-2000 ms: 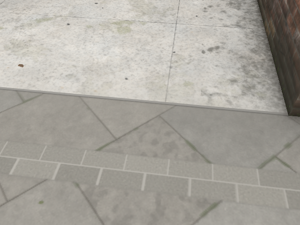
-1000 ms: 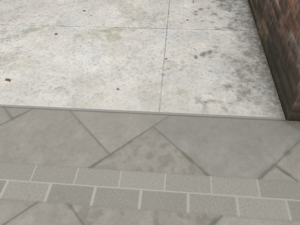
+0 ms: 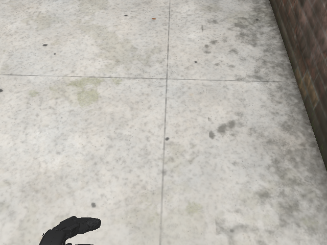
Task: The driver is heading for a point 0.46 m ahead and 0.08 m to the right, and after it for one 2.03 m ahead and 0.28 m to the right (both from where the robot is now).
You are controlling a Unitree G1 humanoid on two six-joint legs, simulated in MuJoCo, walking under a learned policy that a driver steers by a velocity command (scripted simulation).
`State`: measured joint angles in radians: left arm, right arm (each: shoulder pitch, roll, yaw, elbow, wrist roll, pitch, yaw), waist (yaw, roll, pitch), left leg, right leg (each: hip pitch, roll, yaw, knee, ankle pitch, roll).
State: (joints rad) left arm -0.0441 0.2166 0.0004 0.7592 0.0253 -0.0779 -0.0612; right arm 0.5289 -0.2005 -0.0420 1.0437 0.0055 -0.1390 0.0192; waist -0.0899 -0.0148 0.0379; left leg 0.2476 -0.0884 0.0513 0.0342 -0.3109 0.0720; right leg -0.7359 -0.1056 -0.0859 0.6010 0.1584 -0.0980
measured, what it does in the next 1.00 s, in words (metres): walks ahead: right foot, then left foot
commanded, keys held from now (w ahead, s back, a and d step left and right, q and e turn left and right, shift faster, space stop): w+shift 0.22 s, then shift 0.78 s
